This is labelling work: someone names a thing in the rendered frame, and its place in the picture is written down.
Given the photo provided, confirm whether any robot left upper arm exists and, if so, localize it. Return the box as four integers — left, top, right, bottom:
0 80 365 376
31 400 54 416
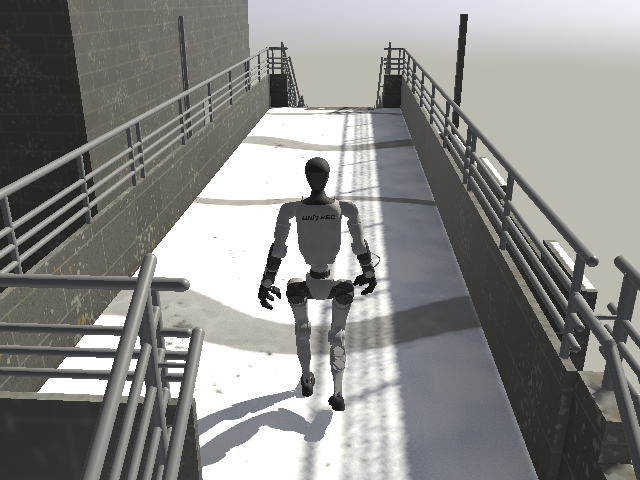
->
271 201 298 258

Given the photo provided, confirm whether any robot right hand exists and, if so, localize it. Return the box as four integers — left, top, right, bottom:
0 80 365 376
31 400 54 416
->
353 274 377 295

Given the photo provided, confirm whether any right robot forearm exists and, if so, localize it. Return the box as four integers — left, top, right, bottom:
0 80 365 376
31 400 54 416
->
357 239 375 278

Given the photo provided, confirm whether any humanoid robot head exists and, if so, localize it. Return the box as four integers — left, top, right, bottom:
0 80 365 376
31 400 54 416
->
301 157 335 205

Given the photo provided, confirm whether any robot right upper arm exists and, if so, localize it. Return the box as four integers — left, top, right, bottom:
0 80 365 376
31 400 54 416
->
339 200 367 255

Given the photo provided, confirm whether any robot left hand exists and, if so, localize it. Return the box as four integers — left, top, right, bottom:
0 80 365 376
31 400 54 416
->
258 284 281 310

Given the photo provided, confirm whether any left robot forearm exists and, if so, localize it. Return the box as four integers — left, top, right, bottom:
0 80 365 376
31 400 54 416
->
261 243 282 288

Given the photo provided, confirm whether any left robot thigh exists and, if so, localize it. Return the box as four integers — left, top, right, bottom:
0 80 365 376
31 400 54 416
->
286 278 312 339

